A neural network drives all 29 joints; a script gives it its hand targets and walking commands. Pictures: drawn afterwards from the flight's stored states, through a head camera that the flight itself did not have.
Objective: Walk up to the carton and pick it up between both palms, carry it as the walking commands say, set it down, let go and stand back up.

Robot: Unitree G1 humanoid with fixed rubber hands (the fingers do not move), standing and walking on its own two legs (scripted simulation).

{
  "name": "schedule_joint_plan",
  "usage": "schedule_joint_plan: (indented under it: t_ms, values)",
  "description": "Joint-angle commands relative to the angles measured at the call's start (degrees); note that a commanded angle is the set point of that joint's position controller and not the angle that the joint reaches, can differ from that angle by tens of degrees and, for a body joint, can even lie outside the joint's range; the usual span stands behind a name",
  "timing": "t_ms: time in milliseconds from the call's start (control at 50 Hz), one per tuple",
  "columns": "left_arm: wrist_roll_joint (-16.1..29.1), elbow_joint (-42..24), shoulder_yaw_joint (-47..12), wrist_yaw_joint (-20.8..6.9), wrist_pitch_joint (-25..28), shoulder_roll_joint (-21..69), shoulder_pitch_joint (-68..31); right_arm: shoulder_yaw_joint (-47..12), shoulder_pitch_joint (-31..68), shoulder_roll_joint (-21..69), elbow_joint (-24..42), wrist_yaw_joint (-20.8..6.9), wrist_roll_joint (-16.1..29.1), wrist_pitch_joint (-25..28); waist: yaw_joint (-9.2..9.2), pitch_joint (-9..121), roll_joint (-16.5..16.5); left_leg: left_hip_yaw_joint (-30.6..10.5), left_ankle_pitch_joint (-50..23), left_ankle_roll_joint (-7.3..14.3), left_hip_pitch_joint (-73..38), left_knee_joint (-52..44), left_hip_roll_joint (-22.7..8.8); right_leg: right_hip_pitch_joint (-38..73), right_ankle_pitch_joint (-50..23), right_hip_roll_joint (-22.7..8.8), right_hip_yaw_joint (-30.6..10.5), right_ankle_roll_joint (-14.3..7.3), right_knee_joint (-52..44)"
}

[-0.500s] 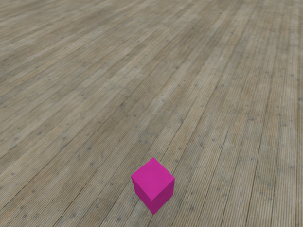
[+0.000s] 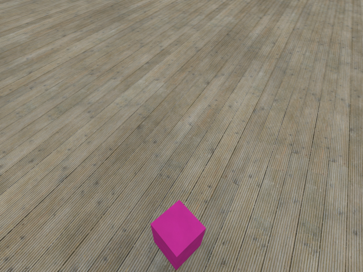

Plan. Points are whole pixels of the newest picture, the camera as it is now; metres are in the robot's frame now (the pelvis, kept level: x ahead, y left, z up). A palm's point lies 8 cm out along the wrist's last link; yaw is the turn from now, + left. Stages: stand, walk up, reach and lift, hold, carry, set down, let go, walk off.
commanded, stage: walk up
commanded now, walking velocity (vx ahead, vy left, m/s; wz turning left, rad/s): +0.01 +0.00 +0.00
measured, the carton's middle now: (177, 235) +0.41 +0.02 -0.65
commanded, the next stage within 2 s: none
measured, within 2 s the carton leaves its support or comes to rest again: neither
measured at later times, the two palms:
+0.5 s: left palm out of the picture +0.02 +0.21 -0.15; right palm out of the picture +0.01 -0.21 -0.15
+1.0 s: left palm out of the picture +0.03 +0.22 -0.17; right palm out of the picture +0.07 -0.22 -0.16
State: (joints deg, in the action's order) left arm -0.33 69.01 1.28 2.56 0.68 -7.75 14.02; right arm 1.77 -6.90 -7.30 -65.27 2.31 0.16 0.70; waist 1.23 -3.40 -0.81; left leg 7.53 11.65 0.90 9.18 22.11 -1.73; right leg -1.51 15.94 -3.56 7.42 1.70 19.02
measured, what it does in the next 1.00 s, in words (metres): stands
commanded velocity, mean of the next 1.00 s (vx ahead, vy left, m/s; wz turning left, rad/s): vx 0.01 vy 0.00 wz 0.03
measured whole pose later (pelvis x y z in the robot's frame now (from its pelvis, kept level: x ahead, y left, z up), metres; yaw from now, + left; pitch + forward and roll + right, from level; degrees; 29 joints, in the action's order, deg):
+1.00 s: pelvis +0.02 +0.00 -0.02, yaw +1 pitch +1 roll +0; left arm -0.8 65.6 2.4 4.4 0.1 -8.2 11.6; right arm 2.0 -9.9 -7.5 -61.6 2.9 -1.5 0.1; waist -0.4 -3.7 -1.3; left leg 6.4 20.0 0.0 15.8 35.1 -2.3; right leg -7.6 24.0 -4.8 7.9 1.8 32.2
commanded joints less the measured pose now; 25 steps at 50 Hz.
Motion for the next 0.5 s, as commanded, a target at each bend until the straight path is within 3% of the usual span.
schedule_joint_plan:
  t_ms: [0,480]
  values:
    - [-0.13,-0.39,0.49,0.47,0.37,-4.34,4.69,0.62,-4.26,-5.36,0.39,-0.13,-0.13,0.34,-0.72,2.4,0.02,-5.55,-20.53,0.71,-4.85,-3.26,-5.58,-2.25,-18.07,-4.46,-4.41,-1.12,-3.42]
    - [-0.24,-0.03,-0.09,0.99,-0.1,-4.42,6.05,0.18,-10.52,-4.98,-2.12,0.4,-0.2,0.7,-1.19,0.76,0.68,-5.31,-23.33,0.89,-3.63,-2.95,-6.23,-0.4,-21.7,-5.24,-4.42,-0.71,-3.33]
